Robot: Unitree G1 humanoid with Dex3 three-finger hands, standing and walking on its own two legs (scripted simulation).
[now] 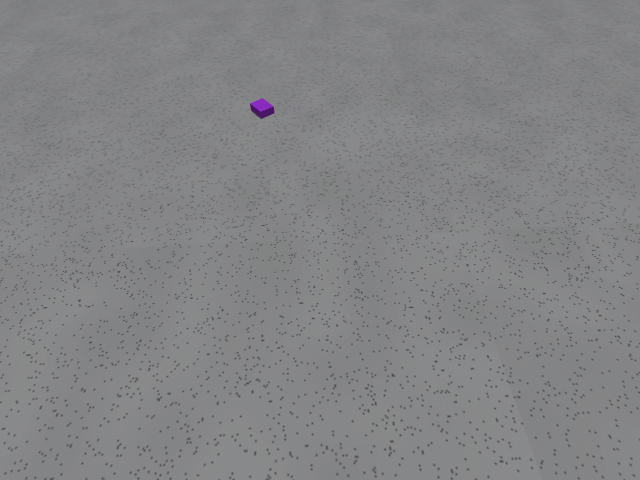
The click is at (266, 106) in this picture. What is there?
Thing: flat box
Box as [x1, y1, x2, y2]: [250, 98, 274, 117]
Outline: 262,98 250,103 251,109 260,117 266,116 274,112 273,106
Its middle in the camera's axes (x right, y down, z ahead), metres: -0.35 -0.78 +2.27
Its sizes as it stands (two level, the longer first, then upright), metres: 0.116 0.088 0.043
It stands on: the floor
